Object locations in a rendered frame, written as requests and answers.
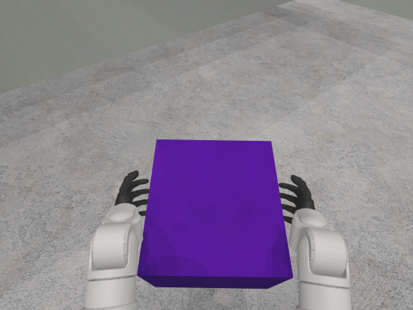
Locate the robot right hand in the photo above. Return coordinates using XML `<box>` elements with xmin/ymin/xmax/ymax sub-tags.
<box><xmin>279</xmin><ymin>175</ymin><xmax>315</xmax><ymax>224</ymax></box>

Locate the right robot forearm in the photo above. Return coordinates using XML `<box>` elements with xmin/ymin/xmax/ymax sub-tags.
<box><xmin>288</xmin><ymin>208</ymin><xmax>352</xmax><ymax>310</ymax></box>

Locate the carton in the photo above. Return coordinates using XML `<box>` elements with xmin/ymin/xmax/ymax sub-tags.
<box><xmin>137</xmin><ymin>139</ymin><xmax>293</xmax><ymax>289</ymax></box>

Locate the robot left hand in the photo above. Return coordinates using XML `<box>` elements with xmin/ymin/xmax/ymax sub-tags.
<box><xmin>114</xmin><ymin>170</ymin><xmax>149</xmax><ymax>216</ymax></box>

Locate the left robot forearm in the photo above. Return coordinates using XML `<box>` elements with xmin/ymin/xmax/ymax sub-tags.
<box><xmin>80</xmin><ymin>203</ymin><xmax>143</xmax><ymax>310</ymax></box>

